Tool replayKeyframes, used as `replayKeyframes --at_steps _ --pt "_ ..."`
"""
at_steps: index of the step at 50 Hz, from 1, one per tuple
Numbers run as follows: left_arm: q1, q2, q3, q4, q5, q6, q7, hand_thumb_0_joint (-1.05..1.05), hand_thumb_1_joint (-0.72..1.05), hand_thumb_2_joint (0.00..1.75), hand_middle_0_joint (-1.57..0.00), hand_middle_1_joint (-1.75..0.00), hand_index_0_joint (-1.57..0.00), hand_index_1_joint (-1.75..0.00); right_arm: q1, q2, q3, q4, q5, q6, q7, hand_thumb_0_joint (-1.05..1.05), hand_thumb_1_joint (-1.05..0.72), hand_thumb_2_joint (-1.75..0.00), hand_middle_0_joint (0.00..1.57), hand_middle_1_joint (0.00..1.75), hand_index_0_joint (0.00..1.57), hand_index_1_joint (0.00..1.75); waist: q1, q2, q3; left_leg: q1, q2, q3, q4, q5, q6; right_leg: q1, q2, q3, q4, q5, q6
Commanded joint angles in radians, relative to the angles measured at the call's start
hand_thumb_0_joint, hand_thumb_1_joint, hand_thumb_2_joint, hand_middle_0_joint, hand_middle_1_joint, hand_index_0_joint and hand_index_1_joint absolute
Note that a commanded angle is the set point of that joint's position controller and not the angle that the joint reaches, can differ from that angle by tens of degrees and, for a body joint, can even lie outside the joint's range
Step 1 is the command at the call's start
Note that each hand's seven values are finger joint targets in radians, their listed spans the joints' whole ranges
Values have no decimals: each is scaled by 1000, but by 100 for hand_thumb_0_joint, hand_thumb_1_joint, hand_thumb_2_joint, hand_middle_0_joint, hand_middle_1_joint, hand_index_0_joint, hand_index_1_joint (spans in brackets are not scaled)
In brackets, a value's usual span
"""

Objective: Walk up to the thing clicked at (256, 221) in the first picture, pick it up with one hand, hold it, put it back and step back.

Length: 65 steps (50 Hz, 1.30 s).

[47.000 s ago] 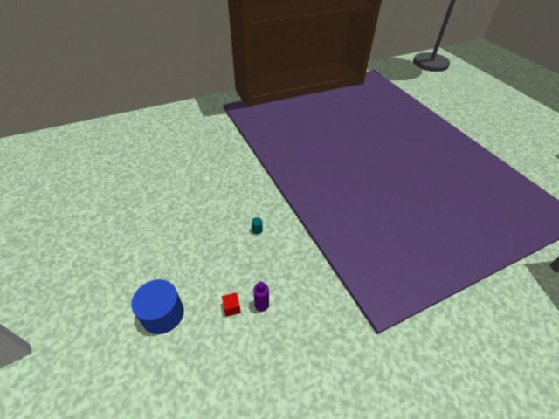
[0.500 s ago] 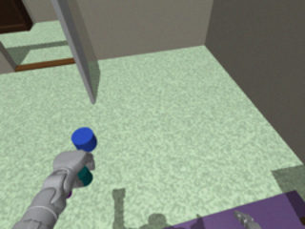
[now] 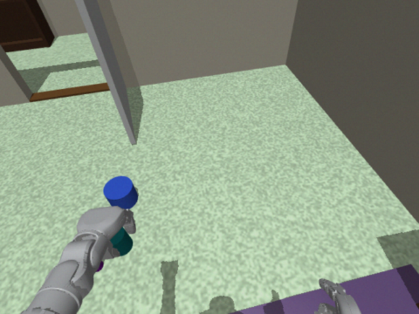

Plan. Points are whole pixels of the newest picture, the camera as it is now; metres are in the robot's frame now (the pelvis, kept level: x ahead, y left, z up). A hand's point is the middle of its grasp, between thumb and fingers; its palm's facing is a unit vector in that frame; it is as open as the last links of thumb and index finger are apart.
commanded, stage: hold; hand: left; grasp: from above
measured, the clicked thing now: (117, 240) +0.31 +0.22 -0.08
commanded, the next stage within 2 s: crouch in 0.66 s
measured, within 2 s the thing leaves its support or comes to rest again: neither
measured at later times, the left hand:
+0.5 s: hand (112, 238) +0.30 +0.22 -0.03, palm faces -0.46 -0.06 -0.89, open 7.4 cm
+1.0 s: hand (114, 244) +0.30 +0.22 -0.06, palm faces -0.47 -0.05 -0.88, open 7.3 cm
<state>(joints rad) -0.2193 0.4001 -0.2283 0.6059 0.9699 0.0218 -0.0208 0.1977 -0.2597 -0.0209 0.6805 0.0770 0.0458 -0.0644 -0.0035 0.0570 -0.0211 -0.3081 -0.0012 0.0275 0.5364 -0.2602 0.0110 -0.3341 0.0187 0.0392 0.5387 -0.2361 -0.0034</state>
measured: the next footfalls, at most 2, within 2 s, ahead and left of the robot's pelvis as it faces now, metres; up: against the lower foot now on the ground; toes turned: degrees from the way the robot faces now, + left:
none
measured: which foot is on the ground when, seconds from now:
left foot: down 0.00-1.00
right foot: down 0.00-1.00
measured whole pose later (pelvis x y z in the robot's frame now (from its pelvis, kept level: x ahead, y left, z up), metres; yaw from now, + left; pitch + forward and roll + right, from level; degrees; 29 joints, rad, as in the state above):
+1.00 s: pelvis +0.01 +0.00 +0.00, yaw +1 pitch +3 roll +0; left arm -0.22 0.38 -0.23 0.68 1.01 -0.02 0.05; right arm 0.19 -0.25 -0.02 0.65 0.08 0.09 -0.06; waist -0.01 0.04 -0.01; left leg -0.30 0.00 0.02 0.51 -0.27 0.01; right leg -0.33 0.02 0.03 0.52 -0.25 -0.01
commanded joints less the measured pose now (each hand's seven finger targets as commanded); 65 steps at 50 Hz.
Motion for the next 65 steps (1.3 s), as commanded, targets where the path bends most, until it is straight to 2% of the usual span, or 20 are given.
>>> replayKeyframes --at_steps 1,6,8,10,12,19,24,27,30,34,38,39,41,44,47,50,55,57,58,65 --pt "-293 188 96 -202 -3 -2 34 0 58 51 -87 -72 -94 -65 -97 -118 -37 -150 1 -42 -5 0 -91 -90 20 30 20 30 6 -50 -203 97 -20 -5 -89 109 11 71 14 -6 -105 65 -10" --pt "-314 195 98 -218 5 6 36 0 55 52 -86 -71 -92 -65 -93 -115 -36 -146 0 -39 -5 0 -91 -90 20 30 20 30 5 -56 -218 119 -19 -5 -88 152 12 89 13 -9 -107 108 -7" --pt "-293 223 132 -200 4 8 38 0 54 51 -85 -70 -91 -64 -96 -117 -37 -141 -1 -37 -5 0 -91 -90 20 30 20 30 16 -43 -223 119 -19 -5 -92 164 11 105 13 -10 -108 116 -9" --pt "-305 192 100 -191 6 9 34 0 57 54 -86 -74 -93 -67 -98 -114 -34 -146 1 -35 -5 0 -91 -90 20 30 20 30 2 -59 -208 117 -19 -3 -92 161 12 88 13 -8 -109 117 -7" --pt "-290 215 123 -199 13 7 35 0 54 52 -85 -72 -91 -65 -93 -116 -38 -144 1 -34 -5 0 -91 -90 20 30 20 30 12 -40 -223 125 -22 1 -92 175 11 103 11 -6 -109 130 -9" --pt "-283 186 92 -207 0 -1 25 0 55 53 -86 -71 -92 -65 -92 -116 -43 -147 3 -28 -6 0 -91 -90 20 30 20 30 8 -59 -222 149 -19 -5 -100 224 11 117 14 -12 -113 177 -11" --pt "-308 215 117 -215 4 -9 31 0 56 54 -88 -71 -93 -65 -87 -116 -41 -145 2 -24 -7 0 -91 -90 20 30 20 30 13 -50 -237 157 -20 -1 -96 232 13 126 11 -11 -118 188 -9" --pt "-296 193 108 -188 10 -8 42 0 57 58 -89 -71 -95 -66 -82 -116 -43 -146 4 -20 -7 0 -91 -90 20 30 20 30 2 -46 -218 157 -20 0 -100 231 10 114 13 -12 -115 187 -11" --pt "-288 218 130 -199 15 -11 50 0 57 55 -87 -71 -93 -65 -82 -118 -49 -141 1 -17 -6 0 -91 -90 20 30 20 30 15 -31 -239 163 -19 -1 -99 254 7 129 14 -16 -111 200 -15" --pt "-337 223 122 -214 15 -13 42 0 58 57 -89 -72 -95 -66 -74 -119 -52 -135 3 -14 -7 0 -91 -90 20 30 20 30 12 -33 -263 177 -19 -4 -93 294 10 147 14 -16 -109 247 -10" --pt "-268 179 96 -179 0 -9 34 0 64 51 -92 -76 -100 -67 -78 -120 -52 -147 4 -11 -6 0 -93 -91 20 30 20 30 9 -57 -221 167 -18 -1 -105 258 11 129 12 -18 -124 215 -11" --pt "-265 171 83 -201 -4 -12 31 0 56 50 -84 -68 -92 -61 -74 -120 -52 -150 4 -12 -5 0 -89 -90 20 30 20 30 9 -61 -229 170 -17 -1 -104 267 10 137 13 -19 -121 220 -12" --pt "-236 172 83 -179 1 -14 29 0 56 53 -91 -63 -95 -58 -75 -120 -53 -154 6 -6 -5 0 -89 -90 20 30 20 30 9 -68 -219 166 -19 2 -101 278 12 135 11 -20 -121 230 -12" --pt "-219 165 87 -124 15 -25 52 0 56 51 -92 -59 -96 -55 -74 -116 -47 -159 6 1 -4 0 -90 -90 20 30 20 30 9 -89 -164 127 -19 -2 -100 238 12 105 11 -24 -120 192 -13" --pt "-260 154 90 -58 40 -42 107 0 56 50 -92 -56 -96 -53 -67 -115 -45 -150 -3 6 0 0 -90 -90 20 30 20 30 -14 -115 -133 71 -22 -6 -66 182 13 40 6 -21 -98 141 -10" --pt "-345 161 105 9 79 -57 187 0 55 48 -90 -57 -94 -53 -39 -122 -55 -123 -20 9 10 0 -89 -90 20 30 20 30 -29 -79 -178 9 -23 -6 16 175 6 -34 8 -25 -18 135 -14" --pt "-504 127 77 166 152 -64 301 0 58 48 -92 -61 -97 -56 28 -133 -81 -68 -47 -6 32 0 -90 -90 20 30 20 30 -68 -46 -320 -184 -25 -5 255 141 0 -247 6 -18 197 121 -16" --pt "-564 87 57 224 165 -72 330 0 60 51 -94 -62 -98 -57 55 -133 -87 -58 -58 -17 41 0 -90 -90 20 30 20 30 -90 -46 -388 -276 -19 -13 361 139 3 -344 9 -22 297 116 -19" --pt "-580 111 76 256 174 -71 348 0 61 51 -94 -63 -99 -59 63 -140 -93 -52 -62 -21 43 0 -90 -90 20 30 20 30 -80 -32 -412 -324 -19 -14 412 123 3 -398 10 -24 338 99 -22" --pt "-720 147 112 424 188 -47 418 0 73 51 -102 -64 -108 -58 112 -158 -100 -29 -87 -48 44 0 -90 -90 20 30 20 30 -104 14 -562 -634 -21 -33 652 5 6 -675 14 -47 590 -10 -31"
